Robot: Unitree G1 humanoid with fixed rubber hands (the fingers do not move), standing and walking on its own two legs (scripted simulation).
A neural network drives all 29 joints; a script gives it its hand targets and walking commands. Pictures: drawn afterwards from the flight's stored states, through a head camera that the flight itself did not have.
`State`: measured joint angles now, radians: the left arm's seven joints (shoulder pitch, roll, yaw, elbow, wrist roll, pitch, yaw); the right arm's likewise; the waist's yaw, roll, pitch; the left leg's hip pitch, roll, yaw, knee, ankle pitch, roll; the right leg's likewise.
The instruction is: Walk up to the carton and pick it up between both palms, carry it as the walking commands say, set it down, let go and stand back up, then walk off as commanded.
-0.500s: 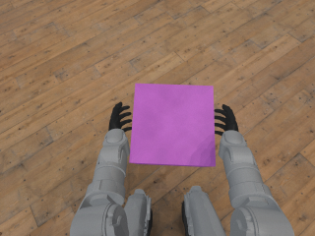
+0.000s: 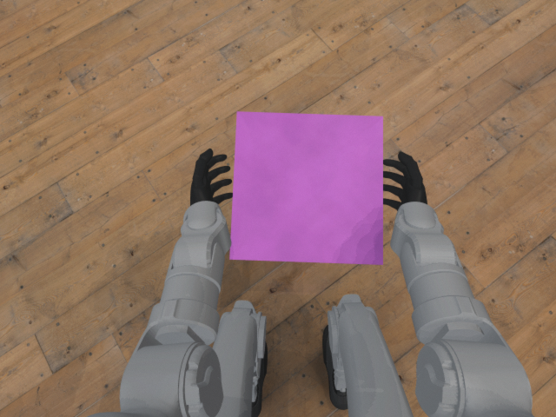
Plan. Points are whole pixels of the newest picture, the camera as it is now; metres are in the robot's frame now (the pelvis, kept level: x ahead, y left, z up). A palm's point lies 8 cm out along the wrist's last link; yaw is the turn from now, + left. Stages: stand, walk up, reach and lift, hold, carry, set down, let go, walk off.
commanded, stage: set down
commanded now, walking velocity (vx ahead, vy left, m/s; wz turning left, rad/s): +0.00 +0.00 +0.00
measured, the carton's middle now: (303, 195) +0.46 -0.02 -0.16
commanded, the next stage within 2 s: none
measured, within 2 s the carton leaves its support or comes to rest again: neither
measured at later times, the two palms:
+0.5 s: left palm (219, 207) +0.44 +0.13 -0.16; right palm (391, 210) +0.43 -0.17 -0.17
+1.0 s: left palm (233, 223) +0.44 +0.12 -0.28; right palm (375, 224) +0.44 -0.18 -0.30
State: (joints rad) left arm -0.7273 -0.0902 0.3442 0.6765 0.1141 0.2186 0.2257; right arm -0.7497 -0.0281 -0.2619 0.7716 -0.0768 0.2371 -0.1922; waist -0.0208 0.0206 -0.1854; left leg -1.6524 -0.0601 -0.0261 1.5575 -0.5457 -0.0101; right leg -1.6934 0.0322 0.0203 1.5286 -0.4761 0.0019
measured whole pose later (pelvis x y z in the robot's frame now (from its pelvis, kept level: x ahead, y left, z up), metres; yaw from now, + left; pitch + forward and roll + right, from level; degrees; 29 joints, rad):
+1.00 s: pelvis -0.06 +0.00 -0.14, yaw +0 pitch +23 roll +2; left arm -1.21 0.09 0.27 0.65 -0.08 0.30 0.35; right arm -1.28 -0.28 -0.03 0.82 0.17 0.33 -0.28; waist -0.03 0.02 0.53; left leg -1.88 -0.08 0.00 2.05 -0.58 -0.03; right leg -1.95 0.06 0.04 2.02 -0.48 0.02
